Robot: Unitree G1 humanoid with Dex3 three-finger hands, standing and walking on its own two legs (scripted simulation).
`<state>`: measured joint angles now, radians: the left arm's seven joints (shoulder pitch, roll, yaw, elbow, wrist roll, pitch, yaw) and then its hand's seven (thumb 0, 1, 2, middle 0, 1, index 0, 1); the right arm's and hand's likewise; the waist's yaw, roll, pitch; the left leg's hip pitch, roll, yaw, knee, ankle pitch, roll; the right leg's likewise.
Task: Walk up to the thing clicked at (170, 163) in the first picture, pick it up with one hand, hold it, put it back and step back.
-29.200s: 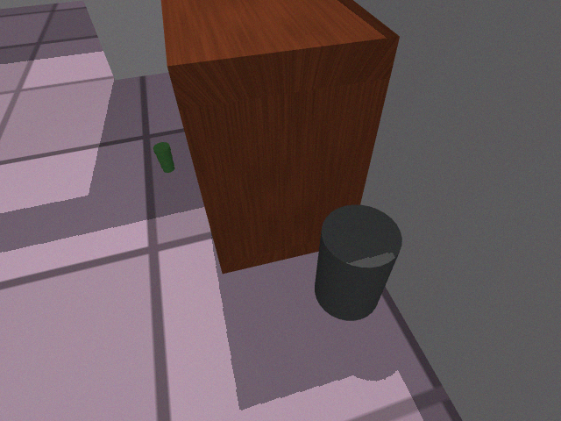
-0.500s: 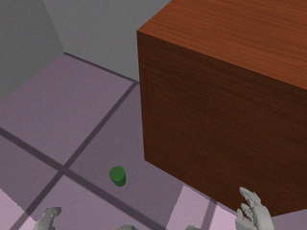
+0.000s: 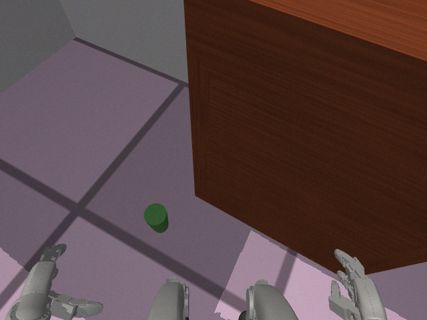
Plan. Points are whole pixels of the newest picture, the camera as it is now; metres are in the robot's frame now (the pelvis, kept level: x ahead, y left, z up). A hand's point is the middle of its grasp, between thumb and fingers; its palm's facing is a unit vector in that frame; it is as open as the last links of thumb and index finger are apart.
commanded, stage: go down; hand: left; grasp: from above
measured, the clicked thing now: (158, 220) +0.48 +0.22 -0.58
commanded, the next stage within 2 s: none
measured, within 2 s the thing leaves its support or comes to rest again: neither
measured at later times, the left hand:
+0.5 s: hand (85, 237) +0.32 +0.32 -0.19, palm faces -0.09 -0.85 -0.52, open 16.4 cm
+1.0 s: hand (88, 223) +0.36 +0.34 -0.24, palm faces -0.03 -0.91 -0.42, open 13.8 cm
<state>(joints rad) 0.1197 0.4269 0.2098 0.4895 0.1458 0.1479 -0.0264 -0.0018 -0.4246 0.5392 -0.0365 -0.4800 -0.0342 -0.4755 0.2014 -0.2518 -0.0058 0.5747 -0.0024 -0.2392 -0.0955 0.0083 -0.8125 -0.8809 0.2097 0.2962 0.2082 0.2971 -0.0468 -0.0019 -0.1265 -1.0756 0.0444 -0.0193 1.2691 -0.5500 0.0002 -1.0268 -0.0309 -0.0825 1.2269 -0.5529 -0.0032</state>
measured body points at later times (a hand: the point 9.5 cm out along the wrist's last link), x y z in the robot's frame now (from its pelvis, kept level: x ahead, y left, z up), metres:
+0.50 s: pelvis -0.04 +0.00 -0.12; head +0.14 +0.02 +0.29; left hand +0.32 +0.36 -0.16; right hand +0.07 -0.28 -0.24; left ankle +0.03 +0.12 -0.63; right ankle +0.02 -0.12 -0.63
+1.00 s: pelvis -0.06 +0.01 -0.19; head +0.15 +0.05 +0.21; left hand +0.36 +0.39 -0.21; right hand +0.05 -0.28 -0.30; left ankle +0.03 +0.12 -0.63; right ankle +0.02 -0.12 -0.63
